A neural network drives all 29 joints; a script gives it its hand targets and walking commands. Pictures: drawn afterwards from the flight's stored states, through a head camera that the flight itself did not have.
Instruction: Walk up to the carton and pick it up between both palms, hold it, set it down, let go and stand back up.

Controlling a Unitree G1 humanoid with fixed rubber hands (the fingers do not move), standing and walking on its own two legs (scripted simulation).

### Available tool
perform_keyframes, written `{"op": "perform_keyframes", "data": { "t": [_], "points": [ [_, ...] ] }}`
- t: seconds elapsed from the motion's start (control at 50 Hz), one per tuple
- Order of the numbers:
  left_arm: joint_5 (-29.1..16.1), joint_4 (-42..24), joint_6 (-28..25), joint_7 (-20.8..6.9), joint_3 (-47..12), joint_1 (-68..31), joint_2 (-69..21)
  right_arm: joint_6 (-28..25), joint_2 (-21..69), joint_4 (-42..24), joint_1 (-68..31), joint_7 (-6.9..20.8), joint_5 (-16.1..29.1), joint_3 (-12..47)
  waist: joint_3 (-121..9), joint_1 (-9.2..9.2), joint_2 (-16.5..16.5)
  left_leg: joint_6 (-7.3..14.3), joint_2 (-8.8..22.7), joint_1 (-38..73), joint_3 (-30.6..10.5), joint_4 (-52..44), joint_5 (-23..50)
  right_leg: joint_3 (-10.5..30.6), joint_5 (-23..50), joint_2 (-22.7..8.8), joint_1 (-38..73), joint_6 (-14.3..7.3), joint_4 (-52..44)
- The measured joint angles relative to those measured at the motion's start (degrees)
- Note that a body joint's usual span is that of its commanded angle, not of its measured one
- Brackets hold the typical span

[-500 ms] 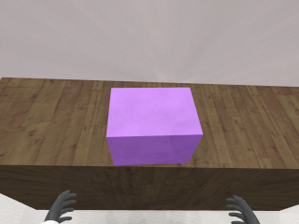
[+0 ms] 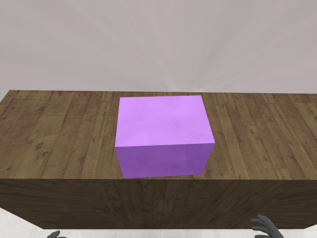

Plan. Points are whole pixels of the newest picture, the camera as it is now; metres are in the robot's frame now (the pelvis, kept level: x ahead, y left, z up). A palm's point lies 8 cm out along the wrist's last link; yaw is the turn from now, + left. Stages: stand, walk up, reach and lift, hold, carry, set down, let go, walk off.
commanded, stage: stand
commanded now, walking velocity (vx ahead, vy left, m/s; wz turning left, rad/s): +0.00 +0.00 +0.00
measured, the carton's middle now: (161, 137) +0.39 +0.00 +0.00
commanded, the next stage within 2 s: none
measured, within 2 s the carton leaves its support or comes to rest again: neither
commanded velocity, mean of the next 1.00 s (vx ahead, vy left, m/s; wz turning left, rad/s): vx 0.00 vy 0.00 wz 0.00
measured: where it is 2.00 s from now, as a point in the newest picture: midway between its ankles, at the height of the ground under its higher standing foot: outside the picture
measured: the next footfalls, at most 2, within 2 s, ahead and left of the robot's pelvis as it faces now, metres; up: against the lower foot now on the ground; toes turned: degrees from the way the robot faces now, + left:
none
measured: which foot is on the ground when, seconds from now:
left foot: down 0.00-1.00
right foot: down 0.00-1.00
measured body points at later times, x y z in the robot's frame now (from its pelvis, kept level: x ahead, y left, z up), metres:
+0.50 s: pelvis +0.00 +0.00 +0.00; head +0.00 +0.00 +0.45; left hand +0.09 +0.30 -0.12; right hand +0.12 -0.29 -0.11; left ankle -0.02 +0.14 -0.74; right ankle -0.01 -0.11 -0.74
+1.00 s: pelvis +0.00 +0.00 +0.00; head +0.00 +0.00 +0.45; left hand +0.09 +0.30 -0.12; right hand +0.11 -0.30 -0.11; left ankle -0.02 +0.14 -0.74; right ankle -0.01 -0.11 -0.74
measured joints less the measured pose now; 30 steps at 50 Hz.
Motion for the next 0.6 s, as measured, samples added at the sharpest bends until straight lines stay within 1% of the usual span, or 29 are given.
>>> {"op": "perform_keyframes", "data": {
  "t": [0.3, 0.6],
  "points": [
    [0.0, 2.41, -0.2, 0.0, 0.0, -1.32, 0.0, -0.08, -0.03, 2.99, 0.0, 0.0, 0.0, 0.0, -0.06, 0.0, 0.42, -0.03, 0.0, -0.02, 0.0, 0.0, 0.0, 0.0, 0.0, 0.0, 0.0, 0.0, -0.05],
    [0.0, 4.35, -0.29, 0.0, 0.0, -1.72, 0.02, 0.13, -0.04, 4.12, 0.0, -0.04, 0.0, 0.05, -0.12, 0.0, 0.58, -0.03, 0.0, 0.09, 0.0, 0.0, 0.01, 0.0, 0.01, -0.01, 0.11, 0.0, -0.04]
  ]
}}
